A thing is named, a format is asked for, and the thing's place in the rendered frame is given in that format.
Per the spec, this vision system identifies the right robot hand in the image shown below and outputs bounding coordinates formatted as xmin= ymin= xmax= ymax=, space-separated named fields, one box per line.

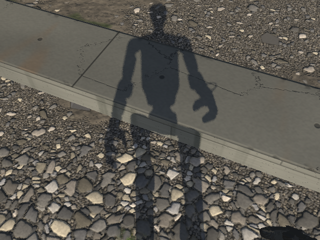
xmin=259 ymin=225 xmax=317 ymax=240

